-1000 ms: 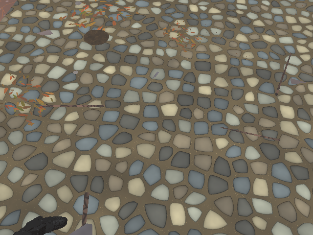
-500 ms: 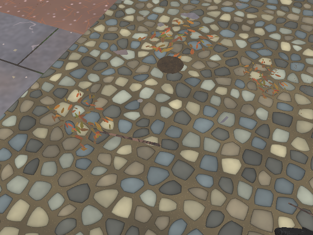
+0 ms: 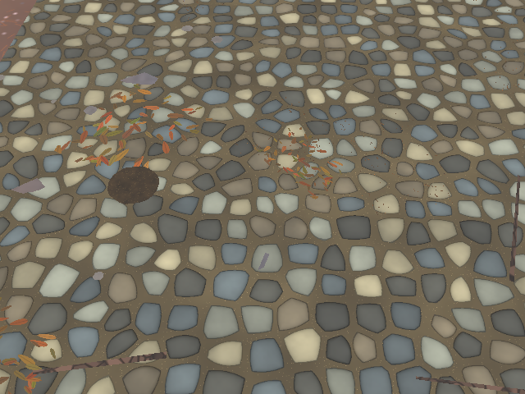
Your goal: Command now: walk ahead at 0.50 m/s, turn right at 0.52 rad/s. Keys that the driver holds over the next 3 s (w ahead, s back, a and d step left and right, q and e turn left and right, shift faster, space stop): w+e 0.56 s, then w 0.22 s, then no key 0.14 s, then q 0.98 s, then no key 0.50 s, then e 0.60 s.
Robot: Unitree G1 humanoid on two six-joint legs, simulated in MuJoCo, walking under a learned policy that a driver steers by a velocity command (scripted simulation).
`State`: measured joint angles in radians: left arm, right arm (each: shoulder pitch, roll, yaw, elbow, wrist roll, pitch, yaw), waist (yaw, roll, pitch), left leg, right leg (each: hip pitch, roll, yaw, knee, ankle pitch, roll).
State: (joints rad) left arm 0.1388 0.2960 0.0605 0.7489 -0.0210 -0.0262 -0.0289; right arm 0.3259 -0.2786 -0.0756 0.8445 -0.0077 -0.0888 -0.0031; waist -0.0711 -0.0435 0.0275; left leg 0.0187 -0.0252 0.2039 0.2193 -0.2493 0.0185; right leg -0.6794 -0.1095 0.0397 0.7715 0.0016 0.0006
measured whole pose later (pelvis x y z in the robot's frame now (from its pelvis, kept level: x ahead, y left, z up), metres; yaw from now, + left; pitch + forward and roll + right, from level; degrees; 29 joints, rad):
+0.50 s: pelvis +0.28 -0.06 +0.00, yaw -17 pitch +2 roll +0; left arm 0.34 0.28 0.07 0.73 -0.02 -0.04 0.01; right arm 0.04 -0.29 -0.05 0.71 0.00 -0.09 0.01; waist 0.07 0.04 0.04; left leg -0.64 0.07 -0.10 0.63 0.02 -0.07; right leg -0.13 0.11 0.13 0.35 -0.24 -0.08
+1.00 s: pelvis +0.53 -0.11 +0.00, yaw -25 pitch +2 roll +1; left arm 0.09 0.27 0.04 0.67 0.00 -0.05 -0.01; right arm 0.34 -0.27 -0.05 0.88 0.01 -0.06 0.01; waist -0.09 -0.04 0.04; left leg -0.09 -0.05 0.01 0.30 -0.23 0.03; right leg -0.56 -0.04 0.06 0.62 -0.06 0.02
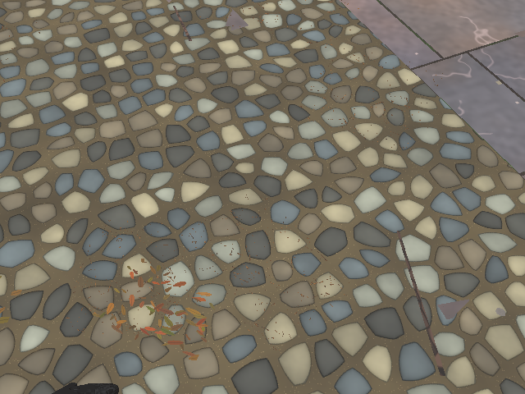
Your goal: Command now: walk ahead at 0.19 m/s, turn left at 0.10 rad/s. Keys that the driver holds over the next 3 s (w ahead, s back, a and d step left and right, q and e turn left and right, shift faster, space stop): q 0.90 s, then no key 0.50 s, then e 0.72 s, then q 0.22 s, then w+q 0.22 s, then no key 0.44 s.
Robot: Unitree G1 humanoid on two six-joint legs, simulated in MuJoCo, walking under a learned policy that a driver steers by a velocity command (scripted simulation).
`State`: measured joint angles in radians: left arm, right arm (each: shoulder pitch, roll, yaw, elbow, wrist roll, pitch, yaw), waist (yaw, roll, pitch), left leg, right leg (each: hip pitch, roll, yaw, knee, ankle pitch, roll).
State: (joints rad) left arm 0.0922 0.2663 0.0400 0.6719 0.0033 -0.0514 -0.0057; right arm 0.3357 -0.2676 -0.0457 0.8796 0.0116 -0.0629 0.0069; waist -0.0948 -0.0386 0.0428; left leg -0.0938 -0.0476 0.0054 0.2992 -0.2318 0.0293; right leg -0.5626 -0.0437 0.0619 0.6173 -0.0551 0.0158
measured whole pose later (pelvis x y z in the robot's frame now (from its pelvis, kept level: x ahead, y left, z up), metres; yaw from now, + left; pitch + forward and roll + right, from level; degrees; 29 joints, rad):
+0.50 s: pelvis +0.07 +0.01 -0.02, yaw +16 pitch +1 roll -3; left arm 0.10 0.30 0.08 0.79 0.01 0.02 0.03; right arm 0.21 -0.31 -0.07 0.73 -0.01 0.06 -0.01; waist -0.01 -0.02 0.04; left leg -0.34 0.02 0.01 0.64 -0.34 0.04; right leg -0.39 -0.09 -0.13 0.69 -0.38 0.04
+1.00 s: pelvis +0.10 +0.00 -0.01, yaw +33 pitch +2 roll -1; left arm 0.11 0.29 0.08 0.80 0.02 -0.02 0.01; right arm 0.16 -0.33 -0.07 0.66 0.01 0.05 -0.03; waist -0.01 0.05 0.03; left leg -0.38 -0.12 -0.22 0.71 -0.43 0.01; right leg -0.26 0.05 0.06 0.47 -0.23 -0.01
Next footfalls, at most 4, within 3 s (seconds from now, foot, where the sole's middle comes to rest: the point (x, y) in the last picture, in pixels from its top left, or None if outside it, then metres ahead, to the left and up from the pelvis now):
0.06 right None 0.19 -0.13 -0.78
0.46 left None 0.10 0.12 -0.78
0.94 right None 0.20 -0.08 -0.78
1.28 left None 0.04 0.13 -0.78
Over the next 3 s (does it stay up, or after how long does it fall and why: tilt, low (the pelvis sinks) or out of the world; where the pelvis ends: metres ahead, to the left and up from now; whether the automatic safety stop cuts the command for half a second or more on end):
stays up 0.25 0.10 -0.01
